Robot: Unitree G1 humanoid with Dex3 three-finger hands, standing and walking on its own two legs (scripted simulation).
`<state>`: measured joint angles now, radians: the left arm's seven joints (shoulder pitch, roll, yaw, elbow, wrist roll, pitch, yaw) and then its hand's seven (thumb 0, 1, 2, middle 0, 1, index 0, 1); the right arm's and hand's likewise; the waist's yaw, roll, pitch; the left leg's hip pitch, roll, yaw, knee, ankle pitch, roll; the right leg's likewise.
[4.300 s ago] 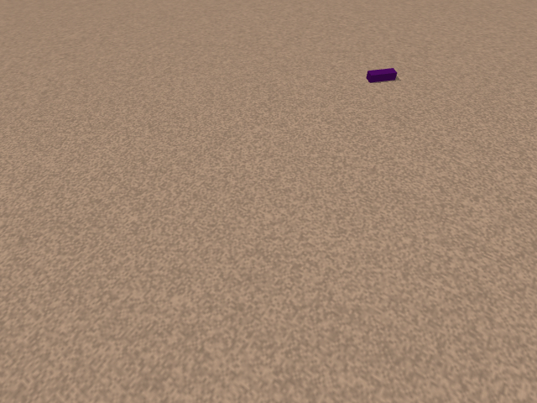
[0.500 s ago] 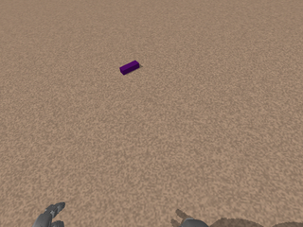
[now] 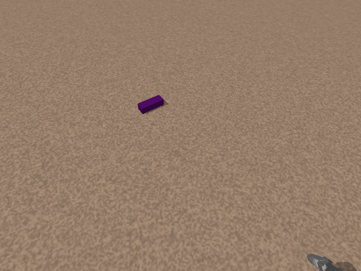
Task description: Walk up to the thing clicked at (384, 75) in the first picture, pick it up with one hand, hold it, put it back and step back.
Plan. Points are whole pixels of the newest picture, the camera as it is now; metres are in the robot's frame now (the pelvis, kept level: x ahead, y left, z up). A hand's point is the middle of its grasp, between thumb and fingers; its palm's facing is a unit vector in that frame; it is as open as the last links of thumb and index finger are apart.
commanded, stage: walk up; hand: left
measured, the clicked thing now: (150, 104) +1.37 +0.20 -0.74
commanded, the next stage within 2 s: none
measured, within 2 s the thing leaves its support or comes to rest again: neither
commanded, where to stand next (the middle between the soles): +0.93 -0.01 m, yaw +1 degrees
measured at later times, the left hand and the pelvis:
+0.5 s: hand (105, 197) +0.32 +0.21 -0.10, palm faces +0.00 -0.92 -0.40, open 7.4 cm; pelvis +0.23 -0.05 +0.01, yaw +0 degrees
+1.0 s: hand (96, 161) +0.46 +0.28 -0.15, palm faces +0.01 -0.95 -0.32, open 7.4 cm; pelvis +0.43 +0.01 +0.01, yaw +3 degrees
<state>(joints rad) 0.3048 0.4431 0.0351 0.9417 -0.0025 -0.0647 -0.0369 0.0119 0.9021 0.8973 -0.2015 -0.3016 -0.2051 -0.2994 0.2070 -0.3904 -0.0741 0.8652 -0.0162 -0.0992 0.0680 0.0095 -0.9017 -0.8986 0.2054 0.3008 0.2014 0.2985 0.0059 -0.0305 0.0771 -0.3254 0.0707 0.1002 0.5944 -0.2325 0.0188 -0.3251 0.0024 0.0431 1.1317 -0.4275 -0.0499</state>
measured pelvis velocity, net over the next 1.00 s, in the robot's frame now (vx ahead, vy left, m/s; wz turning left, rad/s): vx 0.43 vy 0.01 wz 0.05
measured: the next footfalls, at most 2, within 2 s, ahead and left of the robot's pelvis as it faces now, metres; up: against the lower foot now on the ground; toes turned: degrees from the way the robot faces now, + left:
right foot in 0.32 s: +0.32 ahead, -0.16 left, +0.00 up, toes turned -5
left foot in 0.82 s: +0.50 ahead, +0.12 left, +0.00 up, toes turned +8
